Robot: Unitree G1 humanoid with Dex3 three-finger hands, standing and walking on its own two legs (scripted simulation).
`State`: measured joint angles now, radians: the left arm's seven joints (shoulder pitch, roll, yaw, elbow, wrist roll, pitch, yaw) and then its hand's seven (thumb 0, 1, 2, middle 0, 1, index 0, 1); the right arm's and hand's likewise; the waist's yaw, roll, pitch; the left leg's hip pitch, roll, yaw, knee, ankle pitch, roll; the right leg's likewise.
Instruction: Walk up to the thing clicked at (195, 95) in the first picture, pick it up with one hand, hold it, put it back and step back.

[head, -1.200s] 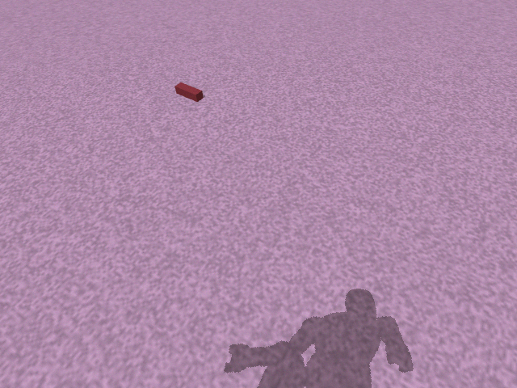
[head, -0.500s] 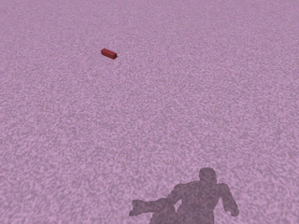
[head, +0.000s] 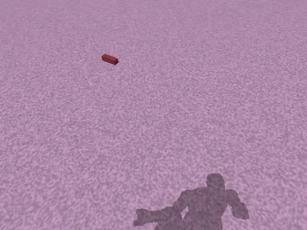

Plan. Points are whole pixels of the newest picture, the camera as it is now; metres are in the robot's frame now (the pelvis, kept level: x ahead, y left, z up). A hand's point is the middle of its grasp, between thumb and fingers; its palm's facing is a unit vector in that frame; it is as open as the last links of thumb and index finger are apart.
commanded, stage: walk up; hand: left
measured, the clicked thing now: (109, 59) +2.05 +0.59 -0.75
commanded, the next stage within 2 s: none
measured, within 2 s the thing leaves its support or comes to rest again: neither
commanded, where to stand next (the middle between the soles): +1.58 +0.57 m, yaw -32 degrees
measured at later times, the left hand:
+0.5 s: hand (46, 179) +0.30 +0.39 -0.12, palm faces -0.23 -0.86 -0.45, open 7.4 cm
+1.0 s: hand (57, 132) +0.53 +0.45 -0.17, palm faces -0.29 -0.84 -0.46, open 7.4 cm
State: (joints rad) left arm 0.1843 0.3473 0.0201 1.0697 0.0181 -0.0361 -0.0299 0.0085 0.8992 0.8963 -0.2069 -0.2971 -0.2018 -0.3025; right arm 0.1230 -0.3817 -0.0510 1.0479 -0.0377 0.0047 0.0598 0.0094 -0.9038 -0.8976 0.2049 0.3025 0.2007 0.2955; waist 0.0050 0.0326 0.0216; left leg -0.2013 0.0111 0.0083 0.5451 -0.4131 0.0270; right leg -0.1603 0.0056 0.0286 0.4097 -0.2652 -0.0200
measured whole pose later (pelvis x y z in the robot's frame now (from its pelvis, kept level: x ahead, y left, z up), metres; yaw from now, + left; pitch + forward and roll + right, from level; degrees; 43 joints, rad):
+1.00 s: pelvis +0.42 +0.17 -0.04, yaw -17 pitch -2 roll -2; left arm 0.34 0.45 0.04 0.97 0.02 -0.10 0.00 0.01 0.89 0.90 -0.21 -0.30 -0.21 -0.30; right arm 0.15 -0.49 -0.13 0.85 -0.04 -0.01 0.15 0.01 -0.91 -0.90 0.20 0.30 0.20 0.30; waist 0.01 0.05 0.03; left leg -0.50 0.13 0.03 0.70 -0.17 -0.02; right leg -0.14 -0.17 0.00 0.69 -0.49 0.02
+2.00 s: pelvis +0.91 +0.29 -0.02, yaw -27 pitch -1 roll +1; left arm 0.26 0.44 0.03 0.98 0.00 -0.09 0.04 0.01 0.90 0.90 -0.21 -0.30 -0.20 -0.30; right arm 0.29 -0.44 -0.10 0.83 -0.05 0.01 0.09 0.01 -0.90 -0.90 0.20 0.30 0.20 0.30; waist -0.07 0.02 0.08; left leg -0.25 0.01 0.18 0.62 -0.36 0.07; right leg -0.55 -0.06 -0.11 0.89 -0.37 -0.03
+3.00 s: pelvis +1.30 +0.46 -0.04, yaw -27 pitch -2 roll -2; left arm 0.33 0.43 0.05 0.89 0.03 -0.11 0.08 0.01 0.89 0.90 -0.21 -0.30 -0.21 -0.30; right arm 0.23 -0.47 -0.10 0.80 -0.05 0.08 0.09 0.01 -0.91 -0.90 0.20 0.30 0.20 0.30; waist 0.01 0.14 0.09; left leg -0.58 0.11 -0.08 1.09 -0.41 -0.01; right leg -0.37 -0.11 -0.08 0.73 -0.33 0.02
